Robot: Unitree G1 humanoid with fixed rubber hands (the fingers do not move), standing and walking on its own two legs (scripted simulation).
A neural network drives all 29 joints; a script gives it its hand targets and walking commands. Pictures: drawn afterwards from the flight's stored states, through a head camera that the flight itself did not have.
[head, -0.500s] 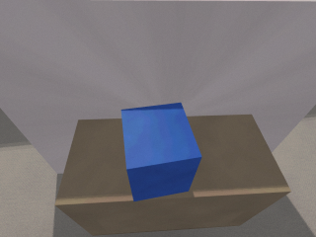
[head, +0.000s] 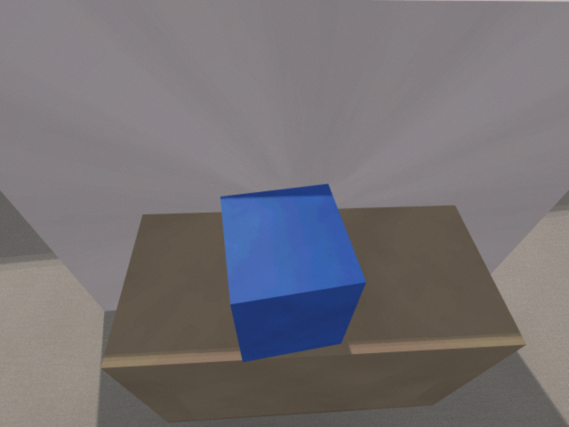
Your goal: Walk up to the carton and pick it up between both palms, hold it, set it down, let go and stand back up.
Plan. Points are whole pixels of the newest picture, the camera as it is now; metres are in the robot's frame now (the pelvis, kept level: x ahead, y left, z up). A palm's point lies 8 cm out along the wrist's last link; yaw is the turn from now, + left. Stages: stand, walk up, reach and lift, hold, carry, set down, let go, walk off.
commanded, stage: stand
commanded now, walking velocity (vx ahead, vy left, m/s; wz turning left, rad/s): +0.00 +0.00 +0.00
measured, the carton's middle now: (284, 274) +0.39 +0.01 -0.10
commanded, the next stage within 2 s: none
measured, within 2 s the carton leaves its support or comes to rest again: neither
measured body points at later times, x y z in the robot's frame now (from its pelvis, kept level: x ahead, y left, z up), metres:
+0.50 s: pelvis +0.00 +0.00 +0.00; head +0.01 +0.01 +0.45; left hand +0.02 +0.25 -0.15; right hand +0.02 -0.25 -0.14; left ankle +0.03 +0.11 -0.74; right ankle -0.04 -0.13 -0.74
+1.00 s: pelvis +0.00 +0.00 +0.00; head +0.01 +0.00 +0.45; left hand +0.01 +0.25 -0.15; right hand +0.02 -0.25 -0.15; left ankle +0.03 +0.11 -0.74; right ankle -0.04 -0.13 -0.74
